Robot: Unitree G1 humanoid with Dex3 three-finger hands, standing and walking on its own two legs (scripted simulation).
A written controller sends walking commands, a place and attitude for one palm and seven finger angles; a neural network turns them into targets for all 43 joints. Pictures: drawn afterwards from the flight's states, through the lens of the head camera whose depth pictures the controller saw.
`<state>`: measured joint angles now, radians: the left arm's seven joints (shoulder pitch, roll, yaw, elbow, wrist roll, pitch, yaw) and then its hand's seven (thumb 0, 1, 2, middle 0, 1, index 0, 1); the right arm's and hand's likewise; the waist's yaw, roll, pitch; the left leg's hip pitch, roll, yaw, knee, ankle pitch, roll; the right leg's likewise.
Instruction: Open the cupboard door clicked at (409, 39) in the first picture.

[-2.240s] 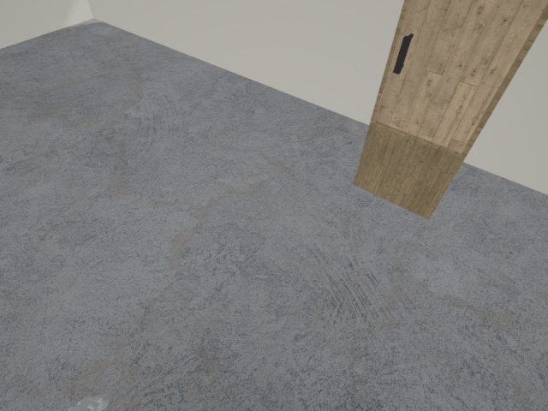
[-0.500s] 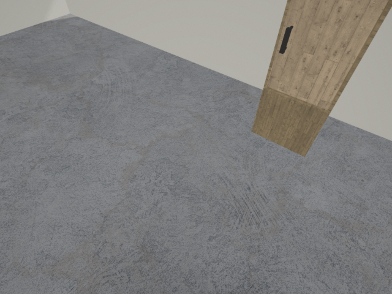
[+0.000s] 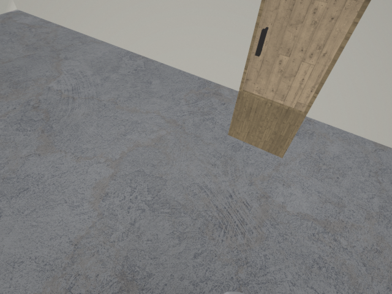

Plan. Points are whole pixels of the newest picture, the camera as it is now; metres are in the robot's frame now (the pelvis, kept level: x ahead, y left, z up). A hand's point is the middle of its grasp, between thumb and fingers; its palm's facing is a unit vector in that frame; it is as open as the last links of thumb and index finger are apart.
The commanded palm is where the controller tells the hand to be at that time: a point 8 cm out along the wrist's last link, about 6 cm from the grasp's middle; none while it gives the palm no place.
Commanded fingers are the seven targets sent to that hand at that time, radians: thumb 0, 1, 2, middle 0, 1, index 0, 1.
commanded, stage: walk to a spot facing it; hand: left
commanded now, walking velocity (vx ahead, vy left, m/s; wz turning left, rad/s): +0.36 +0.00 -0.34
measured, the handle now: (262, 41) +1.20 -0.29 -0.03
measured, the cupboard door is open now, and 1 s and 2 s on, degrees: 0 0 0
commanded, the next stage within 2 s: turn to face it in 0.66 s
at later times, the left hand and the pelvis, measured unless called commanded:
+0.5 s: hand (141, 248) +0.26 +0.14 -0.17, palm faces -0.12 -0.98 -0.16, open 7.3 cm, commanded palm none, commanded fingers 0.00 0.90 0.90 -0.20 -0.30 -0.20 -0.30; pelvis +0.20 -0.03 +0.01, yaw -8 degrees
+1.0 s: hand (152, 170) +0.50 +0.15 -0.16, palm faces -0.31 -0.93 -0.20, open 7.4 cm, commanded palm none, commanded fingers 0.00 0.90 0.90 -0.20 -0.30 -0.20 -0.30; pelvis +0.37 -0.01 +0.01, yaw -19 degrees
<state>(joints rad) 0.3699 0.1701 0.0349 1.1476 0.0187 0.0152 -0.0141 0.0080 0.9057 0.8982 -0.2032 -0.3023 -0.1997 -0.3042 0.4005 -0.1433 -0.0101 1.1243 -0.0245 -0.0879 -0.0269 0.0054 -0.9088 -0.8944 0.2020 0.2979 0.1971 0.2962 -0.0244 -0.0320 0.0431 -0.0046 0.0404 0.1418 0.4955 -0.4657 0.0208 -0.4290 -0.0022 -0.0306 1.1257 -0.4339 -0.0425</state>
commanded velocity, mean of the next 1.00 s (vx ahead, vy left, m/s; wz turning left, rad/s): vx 0.22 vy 0.00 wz -0.30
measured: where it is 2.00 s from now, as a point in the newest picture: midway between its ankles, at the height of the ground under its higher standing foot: (216, 232)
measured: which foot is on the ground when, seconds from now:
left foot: down 0.00-0.24, up 0.26-0.64, down 0.66-1.00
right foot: up 0.00-0.22, down 0.24-0.66, up 0.68-1.00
